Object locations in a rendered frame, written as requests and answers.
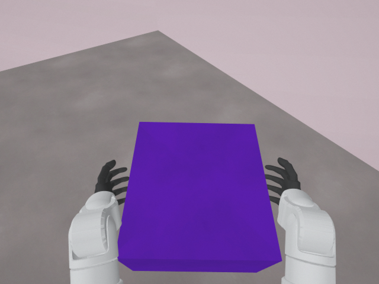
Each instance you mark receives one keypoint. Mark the carton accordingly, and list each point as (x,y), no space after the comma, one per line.
(197,201)

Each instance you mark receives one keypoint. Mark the robot right hand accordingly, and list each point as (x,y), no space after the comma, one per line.
(290,180)

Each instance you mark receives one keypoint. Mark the robot left hand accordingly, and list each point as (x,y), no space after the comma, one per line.
(104,183)

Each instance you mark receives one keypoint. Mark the left robot forearm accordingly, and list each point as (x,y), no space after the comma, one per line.
(93,246)

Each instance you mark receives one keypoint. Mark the right robot forearm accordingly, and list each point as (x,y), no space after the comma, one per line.
(310,241)

